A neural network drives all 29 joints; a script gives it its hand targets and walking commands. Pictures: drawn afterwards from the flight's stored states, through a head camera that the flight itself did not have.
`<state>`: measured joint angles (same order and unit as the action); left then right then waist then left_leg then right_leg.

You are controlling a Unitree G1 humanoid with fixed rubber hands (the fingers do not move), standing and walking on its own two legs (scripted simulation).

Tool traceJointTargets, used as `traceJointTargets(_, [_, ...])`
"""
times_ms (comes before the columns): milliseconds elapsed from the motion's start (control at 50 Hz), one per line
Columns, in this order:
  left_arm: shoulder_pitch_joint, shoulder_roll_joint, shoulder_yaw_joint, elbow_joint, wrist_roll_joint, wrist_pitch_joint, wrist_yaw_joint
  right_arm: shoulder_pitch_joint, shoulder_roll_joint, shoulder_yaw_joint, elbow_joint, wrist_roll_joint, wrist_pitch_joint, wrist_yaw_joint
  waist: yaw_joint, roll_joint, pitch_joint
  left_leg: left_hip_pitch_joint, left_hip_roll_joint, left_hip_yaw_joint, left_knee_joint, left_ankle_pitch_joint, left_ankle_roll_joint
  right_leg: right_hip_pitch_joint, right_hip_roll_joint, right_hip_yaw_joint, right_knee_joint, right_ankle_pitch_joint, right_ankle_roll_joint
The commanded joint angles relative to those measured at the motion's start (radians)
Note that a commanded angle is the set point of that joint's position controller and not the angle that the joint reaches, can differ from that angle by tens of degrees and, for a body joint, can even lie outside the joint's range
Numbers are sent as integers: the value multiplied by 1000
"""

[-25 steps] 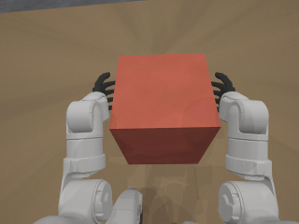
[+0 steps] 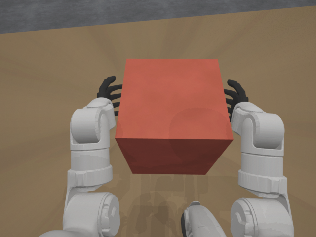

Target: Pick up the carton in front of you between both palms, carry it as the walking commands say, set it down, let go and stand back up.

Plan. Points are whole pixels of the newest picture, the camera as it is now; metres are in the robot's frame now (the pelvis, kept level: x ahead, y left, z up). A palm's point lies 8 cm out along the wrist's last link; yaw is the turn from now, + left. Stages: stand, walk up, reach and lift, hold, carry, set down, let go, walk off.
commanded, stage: carry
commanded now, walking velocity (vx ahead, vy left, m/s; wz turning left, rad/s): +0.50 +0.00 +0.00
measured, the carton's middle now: (170, 123) +0.38 -0.02 +0.02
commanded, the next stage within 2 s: none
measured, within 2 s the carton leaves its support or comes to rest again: neither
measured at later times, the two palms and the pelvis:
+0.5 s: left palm (111, 30) +0.69 +0.15 +0.08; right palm (203, 29) +0.70 -0.15 +0.07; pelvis +0.33 -0.02 -0.03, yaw +0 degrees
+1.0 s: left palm out of the picture +1.02 +0.14 +0.04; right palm out of the picture +1.00 -0.16 +0.04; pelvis +0.64 +0.00 -0.06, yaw +0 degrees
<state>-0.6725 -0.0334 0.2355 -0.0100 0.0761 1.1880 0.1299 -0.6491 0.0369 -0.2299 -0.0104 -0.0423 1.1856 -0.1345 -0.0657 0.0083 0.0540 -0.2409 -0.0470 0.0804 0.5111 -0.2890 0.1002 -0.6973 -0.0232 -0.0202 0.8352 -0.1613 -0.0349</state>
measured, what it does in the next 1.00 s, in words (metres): goes down: right foot, then left foot 0.03 m lower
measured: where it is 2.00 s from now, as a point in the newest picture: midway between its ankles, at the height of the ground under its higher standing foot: (158, 88)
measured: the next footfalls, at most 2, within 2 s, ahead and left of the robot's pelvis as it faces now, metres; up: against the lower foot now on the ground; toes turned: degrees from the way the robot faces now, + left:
right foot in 0.14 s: +0.27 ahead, -0.07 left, -0.03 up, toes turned -2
left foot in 0.62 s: +0.59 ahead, +0.05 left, -0.06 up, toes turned +2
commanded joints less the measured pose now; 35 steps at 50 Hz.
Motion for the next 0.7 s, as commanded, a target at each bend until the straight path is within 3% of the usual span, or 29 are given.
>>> traceJointTargets(0, [-637, -1014, -706, -58, -364, -21, -179, -757, 1046, 739, -128, 479, -15, 266, -37, 114, -508, 430, 142, -113, 15, 897, 39, 56, 88, -129, -254, 195, -2])
traceJointTargets(40, [-615, -983, -696, -33, -356, -9, -186, -719, 1023, 729, -86, 466, -13, 264, -25, 126, -493, 378, 140, -93, 55, 886, 27, 210, 107, -143, -385, 307, -29])
traceJointTargets(80, [-589, -957, -674, 9, -354, 0, -200, -701, 1013, 726, -31, 458, -11, 265, 50, 115, -539, 306, 134, -40, 241, 865, -12, 466, 89, -134, -476, 414, -55])
traceJointTargets(100, [-580, -945, -659, 27, -352, 3, -210, -707, 1010, 725, 0, 453, -12, 266, 101, 75, -557, 182, 114, -25, 379, 700, -30, 640, 28, -95, -470, 464, -56])
traceJointTargets(120, [-569, -938, -638, 55, -356, 8, -222, -716, 998, 715, 28, 444, -12, 266, 103, -49, -592, -39, 77, -22, 543, 198, -38, 850, -147, 75, -320, 763, -56])
traceJointTargets(140, [-593, -913, -621, 100, -349, 9, -228, -722, 1022, 703, 61, 440, -2, 263, 116, -257, -665, -360, -47, -65, 803, -340, -82, 1135, -365, 418, -222, 969, -225])
traceJointTargets(160, [-563, -926, -606, 149, -358, 10, -235, -715, 1019, 680, 77, 427, 2, 255, 146, -278, -732, -520, -36, -120, 984, -367, -83, 1211, -406, 562, -266, 622, -327])
traceJointTargets(180, [-569, -985, -615, 146, -384, 2, -246, -739, 1027, 675, 64, 414, -1, 249, 157, -207, -688, -567, 9, -134, 959, -290, -51, 1099, -334, 551, -336, 312, -303])
traceJointTargets(200, [-648, -1035, -636, 99, -418, -5, -258, -781, 1049, 670, 37, 412, -9, 243, 139, -92, -604, -550, 39, -126, 873, -204, -46, 968, -280, 477, -384, 242, -253])
traceJointTargets(220, [-731, -1080, -661, 55, -460, -10, -268, -803, 1060, 662, 12, 405, -17, 234, 118, -41, -549, -513, 58, -120, 791, -144, -47, 855, -259, 415, -408, 311, -222])
traceJointTargets(240, [-790, -1113, -683, 26, -497, -15, -273, -810, 1069, 655, -4, 397, -23, 222, 105, -32, -539, -465, 69, -117, 736, -113, -53, 785, -247, 370, -427, 322, -205])
traceJointTargets(280, [-818, -1144, -700, -16, -537, -24, -273, -784, 1076, 652, -23, 386, -31, 202, 98, -67, -539, -428, 71, -91, 643, -91, -65, 741, -215, 294, -434, 356, -181])
traceJointTargets(320, [-790, -1140, -701, -33, -543, -27, -270, -740, 1072, 655, -31, 368, -36, 185, 115, -102, -550, -480, 75, -69, 556, -43, -73, 803, -199, 237, -407, 501, -171])
traceJointTargets(380, [-745, -1111, -706, -45, -536, -28, -267, -700, 1047, 666, -50, 347, -41, 169, 140, -110, -555, -531, 68, -43, 439, 88, -74, 869, -174, 182, -366, 680, -160])
traceJointTargets(500, [-668, -1044, -704, -12, -509, -15, -266, -677, 976, 680, -55, 324, -17, 167, 182, -112, -488, -413, -15, 52, 34, 386, -46, 889, -70, 71, -299, 712, -136])
traceJointTargets(540, [-641, -1030, -696, 38, -492, -13, -268, -662, 955, 667, -17, 313, -6, 179, 163, -131, -479, -260, -17, 52, -72, 463, -11, 841, -74, 50, -227, 691, -116])
traceJointTargets(560, [-639, -1030, -692, 63, -488, -13, -270, -649, 944, 655, 12, 307, -3, 186, 129, -136, -497, -137, -24, 62, -103, 479, -1, 803, -71, 27, -140, 717, -93])
traceJointTargets(580, [-648, -1031, -691, 89, -486, -13, -273, -637, 936, 642, 35, 303, -2, 193, 80, -113, -527, 32, -5, 63, -150, 520, 0, 725, -56, -15, 3, 664, -64])
traceJointTargets(600, [-654, -1031, -687, 113, -482, -14, -276, -632, 920, 626, 52, 301, -1, 201, 51, -42, -555, 233, 106, -37, -80, 643, -6, 541, -27, -13, 166, 381, -47])
traceJointTargets(620, [-665, -1043, -682, 142, -474, -10, -278, -632, 913, 600, 87, 302, 2, 209, 63, 114, -610, 475, 331, -288, 117, 1053, 31, 284, 37, -19, 314, -286, -22])
traceJointTargets(640, [-674, -1053, -650, 178, -476, -1, -275, -633, 888, 578, 121, 295, -1, 213, -1, 307, -707, 669, 470, -604, 68, 833, 241, 14, 129, 31, 601, -491, 6])
traceJointTargets(660, [-694, -1061, -646, 163, -469, -4, -270, -619, 938, 584, 145, 313, -5, 221, -6, 238, -700, 618, 432, -654, 6, 474, 252, -65, 83, 75, 646, -444, -21])
traceJointTargets(680, [-748, -1078, -651, 132, -471, -10, -265, -675, 993, 603, 103, 351, -14, 232, -10, 149, -614, 507, 357, -580, -41, 358, 206, -95, 56, 66, 593, -374, -28])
